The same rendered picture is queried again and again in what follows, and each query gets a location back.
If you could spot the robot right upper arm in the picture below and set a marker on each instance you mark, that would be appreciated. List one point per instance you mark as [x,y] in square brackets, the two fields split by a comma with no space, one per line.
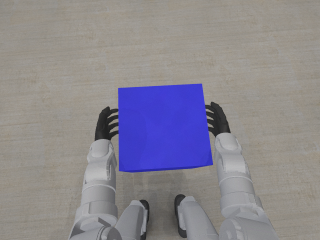
[239,228]

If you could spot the robot thigh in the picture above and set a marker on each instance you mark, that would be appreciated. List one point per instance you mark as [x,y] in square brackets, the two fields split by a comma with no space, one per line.
[194,219]
[132,223]

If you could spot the carton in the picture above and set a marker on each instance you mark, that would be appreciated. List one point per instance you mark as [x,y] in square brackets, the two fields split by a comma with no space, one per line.
[162,128]

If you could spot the left robot forearm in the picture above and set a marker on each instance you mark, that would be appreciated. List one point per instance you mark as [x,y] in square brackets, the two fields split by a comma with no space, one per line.
[97,207]

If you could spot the right robot forearm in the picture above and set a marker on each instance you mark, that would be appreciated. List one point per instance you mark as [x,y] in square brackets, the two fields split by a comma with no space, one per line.
[238,196]

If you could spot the robot right thigh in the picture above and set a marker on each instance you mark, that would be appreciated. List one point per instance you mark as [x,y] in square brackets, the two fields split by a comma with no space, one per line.
[194,219]

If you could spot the robot left thigh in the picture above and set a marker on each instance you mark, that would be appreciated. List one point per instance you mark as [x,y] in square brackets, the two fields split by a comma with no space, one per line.
[132,223]

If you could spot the right robot hand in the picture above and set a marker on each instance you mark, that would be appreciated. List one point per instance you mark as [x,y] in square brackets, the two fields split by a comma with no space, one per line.
[219,122]

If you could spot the robot left upper arm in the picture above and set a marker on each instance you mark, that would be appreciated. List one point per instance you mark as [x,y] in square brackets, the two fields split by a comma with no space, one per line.
[105,232]

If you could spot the left robot hand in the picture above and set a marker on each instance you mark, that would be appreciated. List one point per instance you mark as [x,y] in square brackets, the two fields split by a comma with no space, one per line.
[103,128]

